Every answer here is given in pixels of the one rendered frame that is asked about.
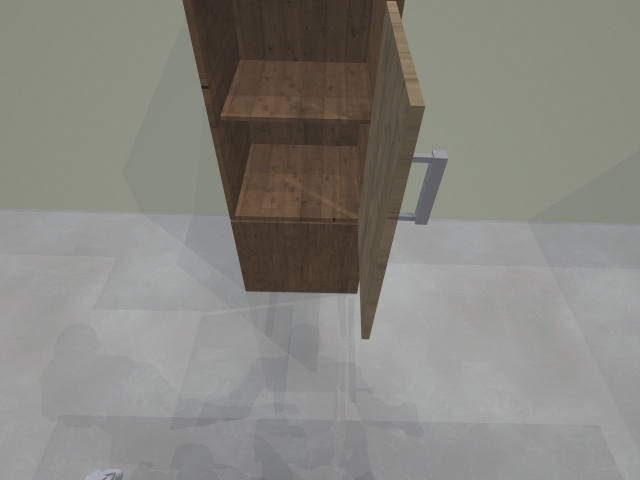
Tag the handle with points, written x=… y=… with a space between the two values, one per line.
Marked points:
x=437 y=162

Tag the cupboard door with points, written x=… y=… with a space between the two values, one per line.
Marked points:
x=397 y=113

